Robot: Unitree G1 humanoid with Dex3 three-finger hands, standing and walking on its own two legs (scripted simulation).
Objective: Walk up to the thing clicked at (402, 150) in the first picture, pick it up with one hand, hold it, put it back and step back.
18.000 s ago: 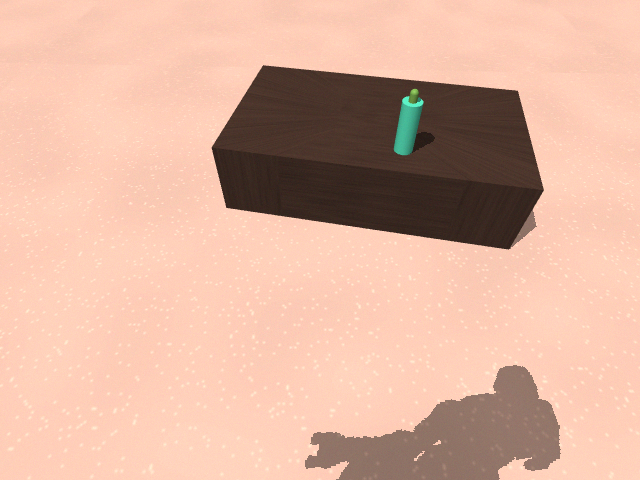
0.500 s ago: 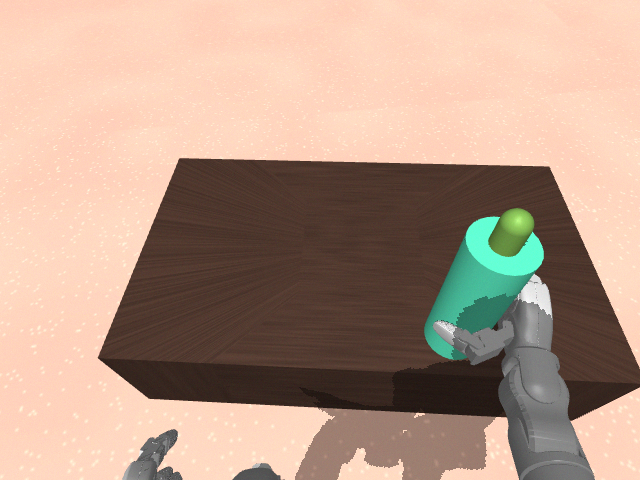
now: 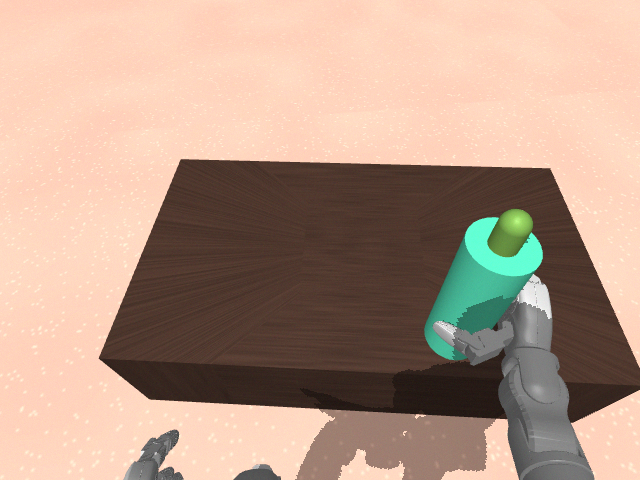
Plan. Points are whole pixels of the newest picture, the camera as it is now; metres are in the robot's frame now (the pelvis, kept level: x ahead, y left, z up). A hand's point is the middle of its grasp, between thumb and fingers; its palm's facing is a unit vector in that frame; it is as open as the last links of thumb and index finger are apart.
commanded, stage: hold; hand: right
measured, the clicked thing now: (478, 287) +0.32 -0.16 +0.08
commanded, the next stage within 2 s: crouch in 1.00 s
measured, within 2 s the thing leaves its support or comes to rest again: neither
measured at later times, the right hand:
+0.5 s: hand (471, 305) +0.32 -0.17 +0.04, palm faces +0.18 +0.98 -0.02, open 10.6 cm
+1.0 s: hand (468, 308) +0.32 -0.16 +0.03, palm faces +0.17 +0.98 -0.03, open 10.6 cm
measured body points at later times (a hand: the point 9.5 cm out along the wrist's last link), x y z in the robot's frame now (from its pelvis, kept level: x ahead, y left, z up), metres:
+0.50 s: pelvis +0.00 +0.00 +0.00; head +0.04 +0.00 +0.45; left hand +0.12 +0.25 -0.11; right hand +0.30 -0.22 +0.04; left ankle +0.06 +0.14 -0.71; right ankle -0.01 -0.13 -0.71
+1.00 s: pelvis +0.00 +0.01 +0.00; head +0.04 +0.00 +0.44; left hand +0.12 +0.25 -0.11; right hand +0.30 -0.22 +0.04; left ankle +0.06 +0.14 -0.71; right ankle -0.01 -0.13 -0.71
